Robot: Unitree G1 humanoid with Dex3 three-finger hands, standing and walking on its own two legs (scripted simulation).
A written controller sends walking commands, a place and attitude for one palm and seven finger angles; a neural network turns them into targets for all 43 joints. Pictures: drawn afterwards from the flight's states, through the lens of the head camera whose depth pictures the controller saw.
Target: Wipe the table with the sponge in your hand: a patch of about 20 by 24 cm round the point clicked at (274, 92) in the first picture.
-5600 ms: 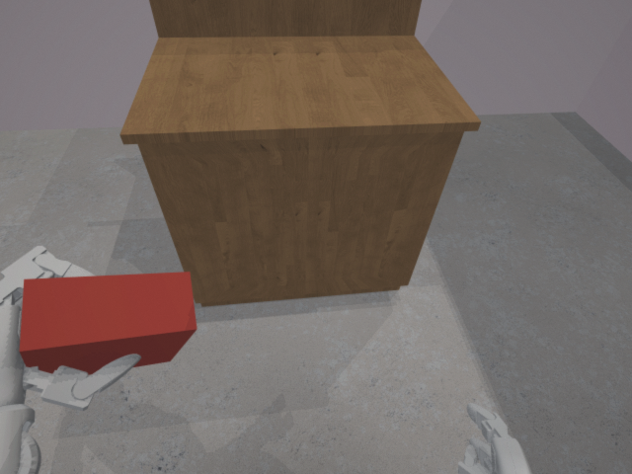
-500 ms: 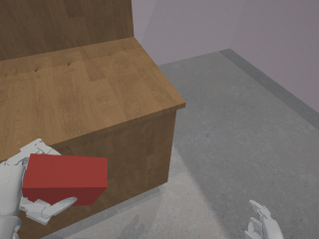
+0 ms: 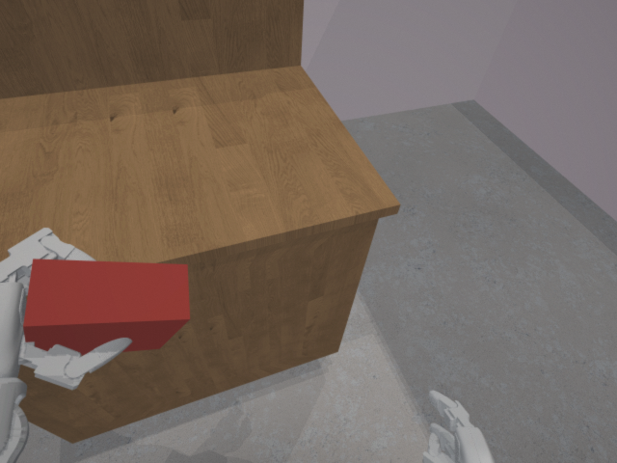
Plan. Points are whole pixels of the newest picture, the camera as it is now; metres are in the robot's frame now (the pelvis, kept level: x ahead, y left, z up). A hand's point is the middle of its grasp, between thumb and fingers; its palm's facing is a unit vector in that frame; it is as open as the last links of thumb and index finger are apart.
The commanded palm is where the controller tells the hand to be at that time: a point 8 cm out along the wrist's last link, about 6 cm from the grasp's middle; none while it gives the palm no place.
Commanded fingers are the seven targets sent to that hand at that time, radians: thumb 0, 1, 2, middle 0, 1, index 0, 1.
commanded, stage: come to a stop and stand still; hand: left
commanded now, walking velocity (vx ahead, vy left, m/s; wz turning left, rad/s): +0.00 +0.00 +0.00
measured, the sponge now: (131, 311) +0.24 +0.22 +0.11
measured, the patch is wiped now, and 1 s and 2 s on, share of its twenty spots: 0.00 0.00 0.00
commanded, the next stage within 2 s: look again from close up in 0.70 s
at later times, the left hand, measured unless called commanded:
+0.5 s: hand (116, 255) +0.28 +0.23 +0.15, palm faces +0.34 -0.85 -0.40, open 9.9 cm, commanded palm +0.21 +0.27 +0.17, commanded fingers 0.00 0.10 1.30 -1.20 -1.60 -1.20 -1.60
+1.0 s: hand (95, 269) +0.26 +0.25 +0.15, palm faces +0.38 -0.84 -0.38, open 9.9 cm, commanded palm +0.20 +0.28 +0.17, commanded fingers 0.00 0.10 1.30 -1.20 -1.60 -1.20 -1.60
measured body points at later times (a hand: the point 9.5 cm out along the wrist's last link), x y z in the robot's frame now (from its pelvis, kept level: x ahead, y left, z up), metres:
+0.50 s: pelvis +0.06 -0.01 +0.00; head +0.09 +0.00 +0.45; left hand +0.25 +0.28 +0.17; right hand +0.25 -0.23 -0.07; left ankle +0.07 +0.10 -0.74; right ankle +0.03 -0.14 -0.74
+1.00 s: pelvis +0.05 -0.01 +0.00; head +0.06 +0.00 +0.45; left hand +0.23 +0.29 +0.17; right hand +0.23 -0.23 -0.07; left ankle +0.07 +0.10 -0.74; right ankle +0.03 -0.14 -0.74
